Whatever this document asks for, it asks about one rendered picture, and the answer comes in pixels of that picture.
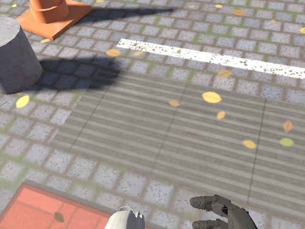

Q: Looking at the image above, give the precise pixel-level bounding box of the robot left shin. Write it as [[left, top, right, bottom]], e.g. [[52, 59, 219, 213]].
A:
[[119, 206, 134, 213]]

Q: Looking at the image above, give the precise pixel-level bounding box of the robot left thigh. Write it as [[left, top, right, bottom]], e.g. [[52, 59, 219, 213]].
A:
[[104, 210, 145, 229]]

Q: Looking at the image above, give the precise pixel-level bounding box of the right robot hand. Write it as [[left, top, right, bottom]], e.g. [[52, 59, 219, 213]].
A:
[[190, 195, 257, 229]]

